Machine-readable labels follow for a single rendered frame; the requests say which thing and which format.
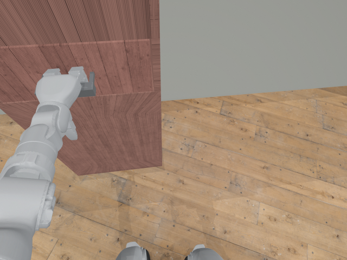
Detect handle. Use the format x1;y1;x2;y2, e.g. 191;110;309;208
34;72;96;98

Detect left robot thigh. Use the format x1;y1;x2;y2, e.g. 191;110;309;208
115;246;147;260

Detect robot left shin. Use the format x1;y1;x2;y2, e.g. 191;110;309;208
126;242;140;248

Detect cabinet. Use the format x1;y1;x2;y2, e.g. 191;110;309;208
0;0;162;176

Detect robot left forearm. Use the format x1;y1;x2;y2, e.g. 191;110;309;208
0;101;70;183

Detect drawer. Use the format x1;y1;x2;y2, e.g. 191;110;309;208
0;39;153;102

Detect robot left hand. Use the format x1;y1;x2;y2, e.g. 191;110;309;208
36;66;88;140

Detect left robot upper arm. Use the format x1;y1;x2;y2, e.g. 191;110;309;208
0;177;56;260

